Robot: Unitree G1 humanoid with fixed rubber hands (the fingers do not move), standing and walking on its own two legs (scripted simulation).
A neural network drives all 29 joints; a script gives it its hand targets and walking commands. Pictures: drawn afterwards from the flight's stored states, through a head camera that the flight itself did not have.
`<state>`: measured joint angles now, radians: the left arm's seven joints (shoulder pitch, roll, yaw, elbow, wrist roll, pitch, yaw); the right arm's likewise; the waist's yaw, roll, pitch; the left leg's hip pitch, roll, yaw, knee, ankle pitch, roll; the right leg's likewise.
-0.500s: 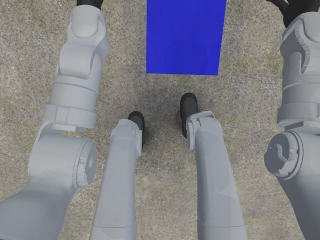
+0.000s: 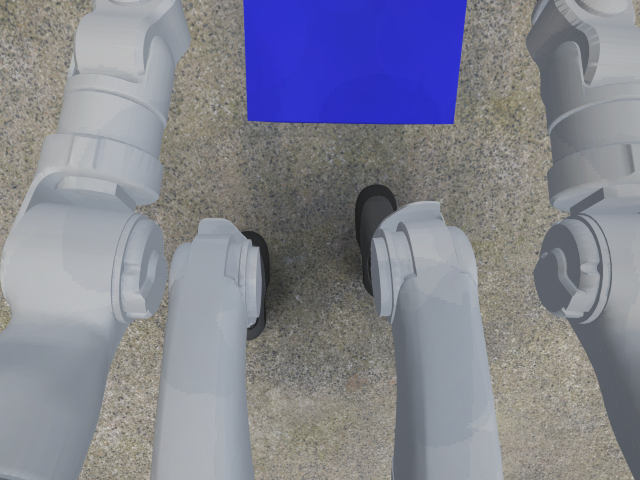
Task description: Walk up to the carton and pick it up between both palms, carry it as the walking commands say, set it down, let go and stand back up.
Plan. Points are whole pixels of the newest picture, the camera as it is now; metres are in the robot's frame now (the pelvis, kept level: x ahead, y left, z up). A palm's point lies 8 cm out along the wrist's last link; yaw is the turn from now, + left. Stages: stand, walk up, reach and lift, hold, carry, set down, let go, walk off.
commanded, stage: reach and lift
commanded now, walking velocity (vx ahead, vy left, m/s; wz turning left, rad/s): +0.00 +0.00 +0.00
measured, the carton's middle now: (346, 1) +0.56 -0.08 -0.31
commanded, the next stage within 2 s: none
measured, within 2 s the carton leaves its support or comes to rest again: leaves its support in 1.86 s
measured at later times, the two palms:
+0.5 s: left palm (184, 5) +0.56 +0.10 -0.27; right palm (492, 9) +0.52 -0.24 -0.28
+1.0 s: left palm (200, 0) +0.56 +0.08 -0.27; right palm (484, 1) +0.53 -0.23 -0.27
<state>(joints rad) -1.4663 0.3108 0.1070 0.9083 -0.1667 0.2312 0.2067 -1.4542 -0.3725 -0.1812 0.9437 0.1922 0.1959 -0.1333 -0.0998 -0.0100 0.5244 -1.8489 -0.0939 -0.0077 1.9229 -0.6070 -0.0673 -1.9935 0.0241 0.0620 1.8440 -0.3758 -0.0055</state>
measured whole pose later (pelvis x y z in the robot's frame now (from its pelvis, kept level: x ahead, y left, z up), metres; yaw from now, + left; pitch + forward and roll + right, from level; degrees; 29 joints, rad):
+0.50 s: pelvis +0.02 +0.01 -0.08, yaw +1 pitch +32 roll +2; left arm -1.43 0.29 0.00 0.94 -0.23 0.13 0.21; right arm -1.42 -0.40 -0.13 1.07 0.27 0.07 -0.11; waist -0.09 0.01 0.52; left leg -2.08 -0.13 -0.02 2.21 -0.68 -0.07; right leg -2.22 0.00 0.04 2.11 -0.45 0.00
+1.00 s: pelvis +0.01 +0.01 -0.08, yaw +2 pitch +32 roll +2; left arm -1.46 0.26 -0.01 0.95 -0.23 0.14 0.22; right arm -1.46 -0.38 -0.11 1.09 0.25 0.07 -0.11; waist -0.10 0.02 0.52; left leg -2.09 -0.13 -0.02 2.20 -0.67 -0.06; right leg -2.22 -0.01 0.04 2.11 -0.44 0.01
